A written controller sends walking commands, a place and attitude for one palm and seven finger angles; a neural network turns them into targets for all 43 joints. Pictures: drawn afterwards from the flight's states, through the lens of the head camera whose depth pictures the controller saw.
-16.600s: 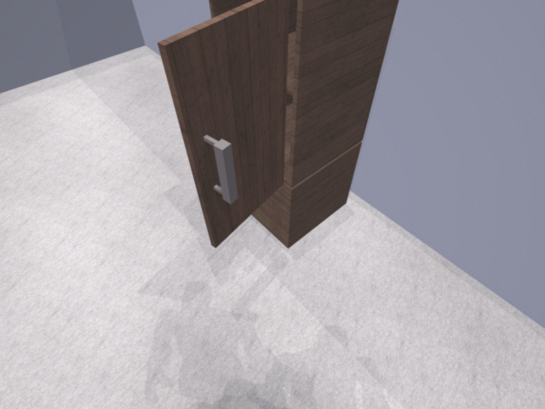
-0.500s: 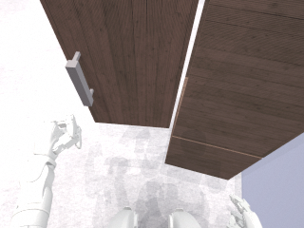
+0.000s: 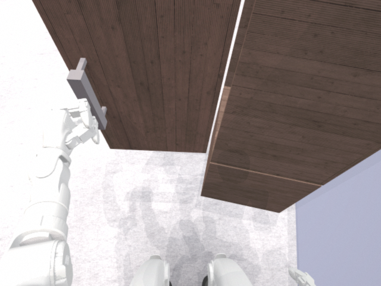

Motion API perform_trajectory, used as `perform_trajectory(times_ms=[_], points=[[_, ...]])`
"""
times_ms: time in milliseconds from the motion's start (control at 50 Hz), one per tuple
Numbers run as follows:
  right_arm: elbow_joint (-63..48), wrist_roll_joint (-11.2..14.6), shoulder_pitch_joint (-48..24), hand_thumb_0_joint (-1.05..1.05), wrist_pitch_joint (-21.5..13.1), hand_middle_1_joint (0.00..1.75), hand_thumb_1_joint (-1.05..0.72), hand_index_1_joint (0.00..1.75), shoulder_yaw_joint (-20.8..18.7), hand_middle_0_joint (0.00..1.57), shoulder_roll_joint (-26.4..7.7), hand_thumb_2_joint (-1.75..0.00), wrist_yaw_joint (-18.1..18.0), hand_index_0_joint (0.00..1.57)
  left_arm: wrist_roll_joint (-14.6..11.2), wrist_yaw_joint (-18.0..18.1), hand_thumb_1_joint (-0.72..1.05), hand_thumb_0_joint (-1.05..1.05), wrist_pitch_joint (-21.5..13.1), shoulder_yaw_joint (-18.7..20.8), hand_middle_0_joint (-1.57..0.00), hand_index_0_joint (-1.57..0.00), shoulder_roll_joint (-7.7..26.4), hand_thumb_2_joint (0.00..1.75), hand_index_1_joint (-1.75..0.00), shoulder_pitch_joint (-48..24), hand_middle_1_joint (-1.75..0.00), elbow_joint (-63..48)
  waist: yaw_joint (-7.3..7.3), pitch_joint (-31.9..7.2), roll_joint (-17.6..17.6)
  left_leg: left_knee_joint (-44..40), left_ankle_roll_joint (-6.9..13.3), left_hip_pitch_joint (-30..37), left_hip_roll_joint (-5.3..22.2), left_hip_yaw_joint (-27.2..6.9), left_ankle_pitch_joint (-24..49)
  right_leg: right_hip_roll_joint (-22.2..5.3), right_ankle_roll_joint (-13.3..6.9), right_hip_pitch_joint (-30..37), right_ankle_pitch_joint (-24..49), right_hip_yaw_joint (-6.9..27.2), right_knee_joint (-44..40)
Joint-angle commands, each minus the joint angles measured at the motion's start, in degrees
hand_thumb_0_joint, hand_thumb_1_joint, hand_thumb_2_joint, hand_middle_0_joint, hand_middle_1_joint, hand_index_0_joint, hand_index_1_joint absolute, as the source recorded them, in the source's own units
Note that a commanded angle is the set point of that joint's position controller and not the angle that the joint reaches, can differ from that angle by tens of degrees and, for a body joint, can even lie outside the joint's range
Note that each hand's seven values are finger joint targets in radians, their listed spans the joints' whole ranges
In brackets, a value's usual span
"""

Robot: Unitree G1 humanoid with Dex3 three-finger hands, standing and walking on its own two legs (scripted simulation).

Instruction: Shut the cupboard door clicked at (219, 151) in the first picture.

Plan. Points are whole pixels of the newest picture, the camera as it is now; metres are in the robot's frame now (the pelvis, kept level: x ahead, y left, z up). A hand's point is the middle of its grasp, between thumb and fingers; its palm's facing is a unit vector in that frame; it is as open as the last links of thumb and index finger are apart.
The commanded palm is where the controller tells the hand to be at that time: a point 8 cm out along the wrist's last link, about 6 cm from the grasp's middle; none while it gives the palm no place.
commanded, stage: bring the fist close to the handle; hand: left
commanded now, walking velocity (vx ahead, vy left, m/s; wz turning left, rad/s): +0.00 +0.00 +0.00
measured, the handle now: (92, 96) +0.52 +0.23 +0.04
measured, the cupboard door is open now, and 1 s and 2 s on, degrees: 100 94 74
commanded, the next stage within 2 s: push the door shut along its arc in 0.36 s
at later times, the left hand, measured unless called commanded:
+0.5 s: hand (96, 129) +0.42 +0.20 +0.05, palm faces -0.01 -1.00 -0.02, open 3.1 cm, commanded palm +0.40 +0.25 +0.05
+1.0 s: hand (100, 112) +0.46 +0.20 +0.05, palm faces -0.15 -0.99 -0.03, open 3.2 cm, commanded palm +0.47 +0.23 +0.05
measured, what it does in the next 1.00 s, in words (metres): stands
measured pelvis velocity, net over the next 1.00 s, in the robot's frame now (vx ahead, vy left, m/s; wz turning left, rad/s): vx -0.01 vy -0.01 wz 0.01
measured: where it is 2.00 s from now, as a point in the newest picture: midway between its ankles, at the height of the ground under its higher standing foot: outside the picture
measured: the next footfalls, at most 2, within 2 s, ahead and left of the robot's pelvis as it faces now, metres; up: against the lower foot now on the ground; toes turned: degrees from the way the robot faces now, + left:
none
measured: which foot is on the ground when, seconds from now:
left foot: down 0.00-1.00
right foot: down 0.00-1.00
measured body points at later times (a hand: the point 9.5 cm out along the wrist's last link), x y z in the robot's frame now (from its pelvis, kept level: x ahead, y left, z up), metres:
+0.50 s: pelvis +0.00 -0.01 +0.00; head +0.11 +0.00 +0.44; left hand +0.42 +0.25 +0.05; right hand +0.08 -0.27 -0.11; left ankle +0.01 +0.08 -0.65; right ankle +0.02 -0.11 -0.65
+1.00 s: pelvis -0.01 -0.01 -0.02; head +0.12 +0.01 +0.41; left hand +0.47 +0.25 +0.05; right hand +0.04 -0.28 -0.13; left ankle +0.01 +0.08 -0.65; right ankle +0.02 -0.11 -0.65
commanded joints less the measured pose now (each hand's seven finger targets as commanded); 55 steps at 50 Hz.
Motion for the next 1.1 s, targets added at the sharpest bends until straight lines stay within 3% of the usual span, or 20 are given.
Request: perform_trajectory(times_ms=[0,60,140,200,220,280,340,440,480,540,620,660,680,720,760,840,880,980,1020,1080], points=[[-5.7,0.1,5.4,0.00,-0.4,0.30,-0.90,0.30,-4.0,0.20,-9.8,-0.90,-0.5,0.20,-0.7,-0.8,0.90,0.00,-4.3,3.3,-1.30,-1.30,12.9,0.90,-1.50,-16.4,-1.50,-7.9,0.60,-23.0,3.0,-9.0,-2.7,17.0,1.3,-4.9,23.6,0.0,-0.8,10.7,16.6,1.4,-6.2],[-5.9,0.0,5.7,0.00,0.1,0.30,-0.90,0.30,-4.4,0.20,-9.6,-0.90,-0.1,0.20,-1.1,-0.8,0.90,0.00,-5.2,1.8,-1.30,-1.30,11.0,0.90,-1.50,-16.4,-1.50,-10.8,0.12,-25.0,2.9,-8.7,-2.5,19.3,1.5,-5.0,25.5,0.1,-0.5,10.5,17.5,1.4,-6.5],[-5.6,0.1,5.7,0.00,0.9,0.30,-0.90,0.30,-4.2,0.20,-9.8,-0.90,-0.3,0.20,-1.1,-0.2,0.90,0.00,-5.6,3.9,-1.30,-1.30,13.5,0.90,-1.50,-17.2,-1.50,-8.9,-0.19,-22.3,-0.2,-9.0,-1.9,14.4,1.1,-4.2,20.3,0.0,-0.3,12.4,16.1,2.1,-7.0],[-5.6,-0.2,5.4,0.00,0.9,0.30,-0.90,0.30,-4.2,0.20,-9.6,-0.90,-0.5,0.20,-0.6,0.4,0.90,0.00,-7.4,5.3,-1.30,-1.30,15.7,0.90,-1.50,-19.1,-1.50,-13.0,0.85,-25.8,5.2,-8.9,-2.3,17.9,1.1,-4.3,22.6,0.0,-0.7,12.6,17.2,2.3,-6.3],[-5.7,-0.1,5.3,0.00,0.8,0.30,-0.90,0.30,-4.1,0.20,-9.3,-0.90,-0.4,0.20,-0.5,0.3,0.90,0.00,-7.7,2.9,-1.30,-1.30,13.2,0.90,-1.50,-18.8,-1.50,-13.6,0.17,-25.8,6.0,-9.1,-2.6,19.6,1.2,-4.7,23.9,0.1,-0.7,11.5,17.2,1.9,-6.4],[-5.0,-0.1,5.5,0.00,1.1,0.30,-0.90,0.30,-4.0,0.20,-9.6,-0.90,-0.6,0.20,-0.5,0.4,0.90,0.00,-7.5,3.8,-1.30,-1.30,14.4,0.90,-1.50,-18.7,-1.50,-10.1,-0.48,-22.5,2.7,-9.0,-2.1,16.4,1.2,-4.6,21.0,0.4,-0.6,11.8,16.3,2.1,-6.8],[-4.7,0.1,5.0,0.00,1.1,0.30,-0.90,0.30,-4.0,0.20,-9.5,-0.90,-0.7,0.20,-0.6,-0.2,0.90,0.00,-7.0,2.3,-1.30,-1.30,12.8,0.90,-1.50,-20.2,-1.50,-8.8,-1.08,-21.8,3.3,-9.2,-1.9,15.9,1.1,-4.3,18.7,0.0,-0.4,11.2,15.0,2.4,-7.5],[-5.1,0.1,5.0,0.00,1.2,0.30,-0.90,0.30,-4.0,0.20,-9.5,-0.90,-0.7,0.20,-0.8,-0.7,0.90,0.00,-7.0,3.0,-1.30,-1.30,13.6,0.90,-1.50,-19.2,-1.50,-9.4,-0.17,-24.4,3.4,-8.7,-1.9,16.8,1.0,-4.2,21.8,0.0,-0.5,12.7,17.8,2.5,-6.8],[-5.1,0.2,5.2,0.00,1.2,0.30,-0.90,0.30,-3.8,0.20,-9.3,-0.90,-0.6,0.20,-0.8,-1.5,0.90,0.00,-6.8,1.4,-1.30,-1.30,12.7,0.90,-1.50,-21.0,-1.50,-8.5,-1.07,-22.8,3.7,-8.3,-1.9,16.8,1.0,-4.3,22.1,0.1,-0.6,11.9,18.1,2.4,-6.6],[-4.5,0.3,5.2,0.00,1.5,0.30,-0.90,0.30,-3.6,0.20,-9.6,-0.90,-1.0,0.20,-0.3,-2.4,0.90,0.00,-6.3,3.5,-1.30,-1.30,16.0,0.90,-1.50,-24.7,-1.50,-4.1,-1.97,-20.4,0.3,-7.6,-1.2,11.2,0.8,-3.7,17.5,-0.1,-0.2,12.7,16.4,3.5,-7.2],[-4.1,0.2,5.4,0.00,1.1,0.30,-0.90,0.30,-3.4,0.20,-10.0,-0.90,-1.2,0.20,0.1,-4.4,0.90,0.00,-7.0,4.1,-1.30,-1.30,18.7,0.90,-1.50,-30.5,-1.50,-4.0,-1.98,-24.4,5.2,-6.4,-1.4,14.4,0.9,-4.4,19.3,0.0,-0.7,10.8,16.4,3.5,-5.9],[-3.8,0.2,5.8,0.00,1.2,0.30,-0.90,0.30,-3.3,0.20,-10.1,-0.90,-1.2,0.20,0.0,-5.4,0.90,0.00,-6.6,3.9,-1.30,-1.30,18.9,0.90,-1.50,-30.3,-1.50,-1.9,-2.39,-25.1,4.6,-5.9,-1.4,14.6,1.0,-4.5,20.6,0.1,-0.6,10.3,17.2,3.5,-5.8],[-4.0,0.4,5.9,0.00,1.1,0.30,-0.90,0.30,-3.1,0.20,-10.0,-0.90,-1.2,0.20,-0.5,-6.4,0.90,0.00,-6.3,1.3,-1.30,-1.30,16.6,0.90,-1.50,-33.4,-1.50,-1.8,-3.76,-24.6,4.5,-5.3,-1.2,14.5,1.0,-4.7,20.7,0.3,-0.7,9.0,17.3,3.3,-5.3],[-3.2,0.4,6.4,0.00,1.2,0.30,-0.90,0.30,-3.1,0.20,-10.7,-0.90,-1.4,0.20,-0.1,-6.9,0.90,0.00,-5.6,3.4,-1.30,-1.30,20.1,0.90,-1.50,-35.5,-1.50,0.0,-3.94,-24.3,4.0,-4.8,-1.0,13.0,1.2,-4.8,19.0,0.2,-0.6,8.5,15.8,3.6,-5.5],[-3.0,0.5,6.6,0.00,1.0,0.30,-0.90,0.30,-3.1,0.20,-10.7,-0.90,-1.5,0.20,0.1,-7.6,0.90,0.00,-4.9,1.9,-1.30,-1.30,19.1,0.90,-1.50,-38.3,-1.50,0.9,-5.03,-24.2,3.8,-4.4,-0.8,11.9,1.2,-5.0,17.6,0.2,-0.5,7.4,14.5,3.6,-5.6],[-2.2,0.3,7.8,0.00,0.7,0.30,-0.90,0.30,-3.0,0.20,-11.3,-0.90,-1.5,0.20,0.3,-8.8,0.90,0.00,-4.1,2.4,-1.30,-1.30,21.1,0.90,-1.50,-41.3,-1.50,1.6,-5.20,-26.7,5.9,-3.7,-1.0,14.2,1.4,-5.8,19.5,0.4,-0.9,5.5,14.5,3.1,-4.8],[-2.3,0.3,8.1,0.00,0.4,0.30,-0.90,0.30,-3.1,0.20,-11.1,-0.90,-1.4,0.20,-0.1,-9.6,0.90,0.00,-4.1,-1.0,-1.30,-1.30,17.5,0.90,-1.50,-44.8,-1.50,0.2,-6.08,-28.0,8.4,-3.4,-1.1,16.8,1.3,-6.4,20.9,0.6,-1.1,2.9,14.4,2.6,-4.2],[-1.0,0.3,9.7,0.00,0.5,0.30,-0.90,0.30,-2.9,0.20,-12.0,-0.90,-1.4,0.20,0.8,-9.4,0.90,0.00,-2.7,0.1,-1.30,-1.30,20.1,0.90,-1.50,-48.4,-1.50,3.9,-7.53,-26.1,6.5,-3.4,-0.9,15.5,1.7,-7.3,18.7,0.9,-1.1,0.4,11.6,2.0,-4.6],[-1.0,0.1,10.2,0.00,0.6,0.30,-0.90,0.30,-2.9,0.20,-12.4,-0.90,-1.3,0.20,1.7,-9.1,0.90,0.00,-2.3,2.2,-1.30,-1.30,23.2,0.90,-1.50,-48.9,-1.50,4.8,-7.03,-27.2,7.4,-3.1,-1.0,14.8,1.7,-7.2,18.5,0.8,-1.2,0.5,11.1,2.1,-4.4],[-0.8,0.0,10.8,0.00,0.3,0.30,-0.90,0.30,-2.9,0.20,-12.2,-0.90,-1.0,0.20,2.2,-9.2,0.90,0.00,-2.4,-0.4,-1.30,-1.30,20.8,0.90,-1.50,-52.0,-1.50,4.4,-8.23,-27.8,9.5,-2.8,-1.2,17.1,1.8,-7.8,19.4,1.1,-1.3,-2.2,10.8,1.5,-4.0]])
